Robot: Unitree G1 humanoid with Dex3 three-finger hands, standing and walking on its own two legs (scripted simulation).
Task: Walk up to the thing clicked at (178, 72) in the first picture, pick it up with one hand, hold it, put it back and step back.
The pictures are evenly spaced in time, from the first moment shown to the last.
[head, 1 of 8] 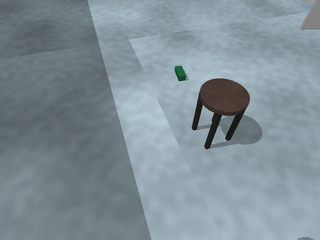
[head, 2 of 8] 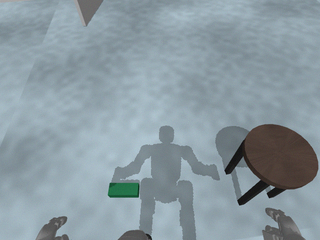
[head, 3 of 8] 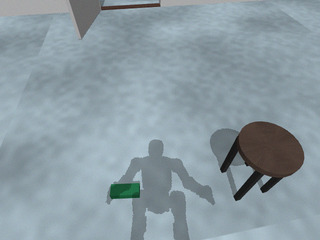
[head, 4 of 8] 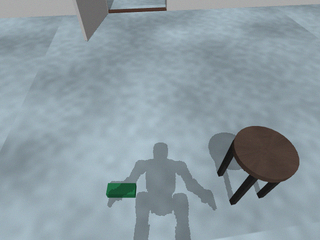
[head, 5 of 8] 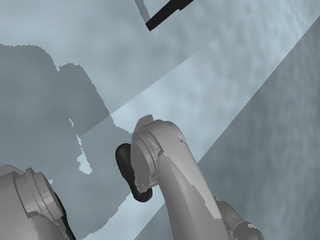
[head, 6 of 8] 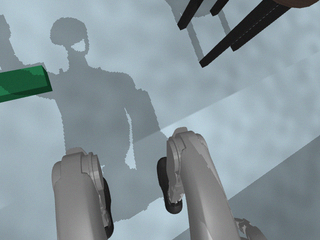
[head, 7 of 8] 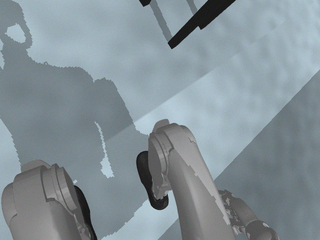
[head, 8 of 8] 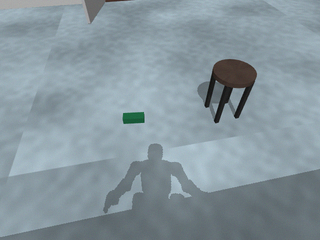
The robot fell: no
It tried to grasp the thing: no
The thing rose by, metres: 0.00
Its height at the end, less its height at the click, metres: +0.00
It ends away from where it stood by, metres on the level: 0.00
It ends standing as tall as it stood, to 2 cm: yes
